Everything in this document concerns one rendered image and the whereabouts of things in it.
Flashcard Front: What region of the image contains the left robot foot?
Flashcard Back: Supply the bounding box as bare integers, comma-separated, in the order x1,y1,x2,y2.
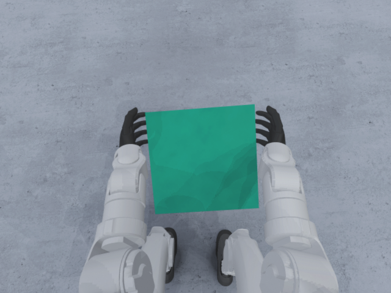
165,228,177,284

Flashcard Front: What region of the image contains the right robot hand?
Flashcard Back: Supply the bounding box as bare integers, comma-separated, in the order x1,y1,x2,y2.
255,106,286,147

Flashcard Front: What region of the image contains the robot right forearm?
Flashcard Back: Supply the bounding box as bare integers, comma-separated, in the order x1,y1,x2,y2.
258,142,332,267

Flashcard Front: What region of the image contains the right robot foot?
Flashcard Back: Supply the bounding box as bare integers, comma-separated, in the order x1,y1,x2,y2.
216,230,233,286

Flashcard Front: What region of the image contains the left robot hand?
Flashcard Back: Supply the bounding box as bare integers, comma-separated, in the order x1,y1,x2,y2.
119,107,148,147

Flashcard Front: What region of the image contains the robot left forearm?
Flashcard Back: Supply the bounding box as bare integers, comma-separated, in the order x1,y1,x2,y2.
79,144,148,283

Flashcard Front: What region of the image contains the robot left upper arm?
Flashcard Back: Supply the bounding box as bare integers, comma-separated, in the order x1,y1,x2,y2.
79,247,155,293

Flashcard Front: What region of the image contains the carton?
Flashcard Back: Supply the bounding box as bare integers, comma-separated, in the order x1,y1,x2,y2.
145,104,259,214

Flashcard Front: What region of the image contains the robot foot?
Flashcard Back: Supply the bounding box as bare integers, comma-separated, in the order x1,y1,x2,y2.
216,230,233,286
165,228,177,284

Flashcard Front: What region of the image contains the robot right upper arm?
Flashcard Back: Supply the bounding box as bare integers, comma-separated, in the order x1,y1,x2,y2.
260,247,338,293

